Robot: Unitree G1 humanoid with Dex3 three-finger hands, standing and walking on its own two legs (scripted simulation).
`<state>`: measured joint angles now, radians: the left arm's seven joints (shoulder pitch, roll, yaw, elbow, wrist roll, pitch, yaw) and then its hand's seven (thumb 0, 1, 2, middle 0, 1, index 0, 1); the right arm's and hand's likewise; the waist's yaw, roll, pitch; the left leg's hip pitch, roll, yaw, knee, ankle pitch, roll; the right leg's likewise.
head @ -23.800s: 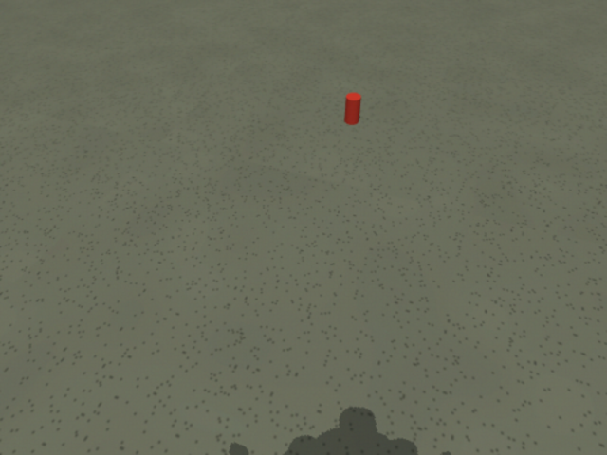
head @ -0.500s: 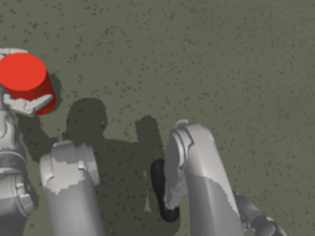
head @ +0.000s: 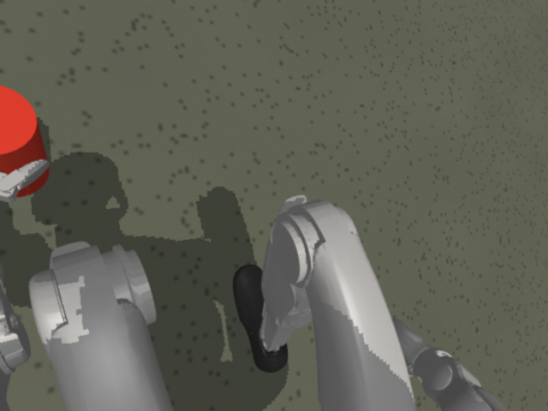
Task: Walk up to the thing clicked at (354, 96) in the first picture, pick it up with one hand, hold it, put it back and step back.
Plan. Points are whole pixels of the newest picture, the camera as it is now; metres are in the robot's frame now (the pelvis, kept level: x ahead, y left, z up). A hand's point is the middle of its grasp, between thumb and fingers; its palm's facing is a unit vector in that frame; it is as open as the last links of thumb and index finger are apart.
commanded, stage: lower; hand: left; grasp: from the side
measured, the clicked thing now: (3, 148) +0.46 +0.25 -0.18
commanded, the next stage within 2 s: loosen in 0.54 s
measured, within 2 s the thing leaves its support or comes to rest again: rests again in 0.70 s
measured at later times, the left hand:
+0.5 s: hand (2, 147) +0.46 +0.25 -0.18, palm faces +0.22 -0.97 -0.03, open 11.4 cm
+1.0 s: hand out of the picture +0.47 +0.26 -0.17, palm faces +0.24 -0.97 +0.00, open 12.2 cm
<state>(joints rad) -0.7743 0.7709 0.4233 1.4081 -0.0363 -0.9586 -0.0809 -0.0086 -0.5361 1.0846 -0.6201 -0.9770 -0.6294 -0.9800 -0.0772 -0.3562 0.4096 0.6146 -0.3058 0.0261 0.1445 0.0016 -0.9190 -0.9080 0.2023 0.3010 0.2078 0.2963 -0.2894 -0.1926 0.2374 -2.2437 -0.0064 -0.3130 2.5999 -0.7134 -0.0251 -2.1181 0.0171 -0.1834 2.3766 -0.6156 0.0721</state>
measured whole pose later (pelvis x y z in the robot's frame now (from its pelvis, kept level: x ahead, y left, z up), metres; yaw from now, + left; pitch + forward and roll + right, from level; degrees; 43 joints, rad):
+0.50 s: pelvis +0.00 +0.01 +0.00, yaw -2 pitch +16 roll -18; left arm -0.77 0.85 0.40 1.48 -0.01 -1.03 0.00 -0.01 -0.52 1.06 -0.61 -0.98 -0.62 -0.98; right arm -0.13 -0.36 0.50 0.58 -0.35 0.04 0.14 0.00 -0.91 -0.91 0.20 0.30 0.21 0.30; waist -0.30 -0.24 0.29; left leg -2.22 0.00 -0.37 2.62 -0.72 -0.02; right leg -2.08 0.04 -0.22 2.35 -0.60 0.08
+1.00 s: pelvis -0.01 +0.01 +0.00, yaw -3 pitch +15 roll -19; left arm -0.79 0.87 0.40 1.49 -0.04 -1.08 -0.02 -0.01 -0.38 0.56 -0.63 -0.65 -0.64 -0.64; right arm -0.15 -0.36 0.53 0.58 -0.36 0.03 0.14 0.00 -0.92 -0.90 0.20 0.30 0.21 0.30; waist -0.30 -0.26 0.29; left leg -2.22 0.00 -0.38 2.63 -0.73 -0.01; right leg -2.06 0.05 -0.24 2.34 -0.59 0.09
